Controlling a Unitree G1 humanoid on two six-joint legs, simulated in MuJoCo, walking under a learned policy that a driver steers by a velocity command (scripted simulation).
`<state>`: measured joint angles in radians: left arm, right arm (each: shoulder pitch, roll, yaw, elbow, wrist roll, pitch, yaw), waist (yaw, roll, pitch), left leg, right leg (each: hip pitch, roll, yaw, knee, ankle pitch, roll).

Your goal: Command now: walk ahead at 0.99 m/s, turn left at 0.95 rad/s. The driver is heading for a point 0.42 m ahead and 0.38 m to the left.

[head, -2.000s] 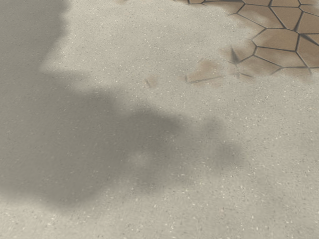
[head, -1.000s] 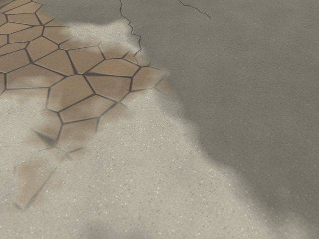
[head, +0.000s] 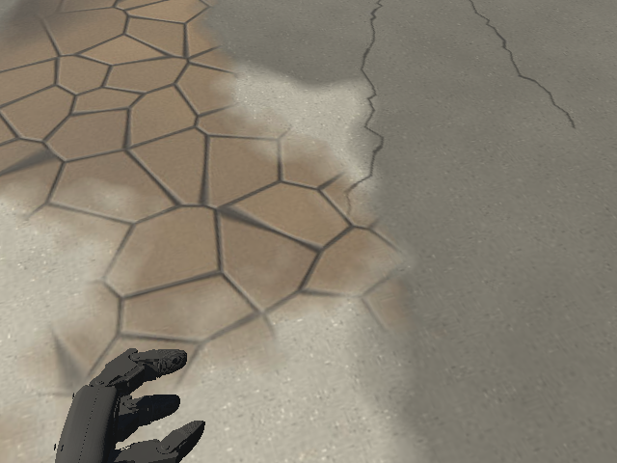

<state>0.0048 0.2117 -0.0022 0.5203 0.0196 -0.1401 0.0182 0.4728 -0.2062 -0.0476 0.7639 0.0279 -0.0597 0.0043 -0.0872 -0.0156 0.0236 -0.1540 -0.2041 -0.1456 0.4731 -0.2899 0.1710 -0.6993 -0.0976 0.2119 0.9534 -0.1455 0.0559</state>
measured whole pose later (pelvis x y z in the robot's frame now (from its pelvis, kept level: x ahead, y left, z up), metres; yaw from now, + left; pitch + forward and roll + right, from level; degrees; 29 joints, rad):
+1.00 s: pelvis +0.73 +0.24 +0.00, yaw +54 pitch +0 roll +0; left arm 0.02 0.27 0.01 0.58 0.00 -0.13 -0.02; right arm 0.42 -0.24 -0.04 0.76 0.03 -0.08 0.00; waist -0.11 -0.04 0.05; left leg 0.04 -0.13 -0.17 0.37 -0.39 0.12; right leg -0.68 -0.09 0.07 0.57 0.18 0.04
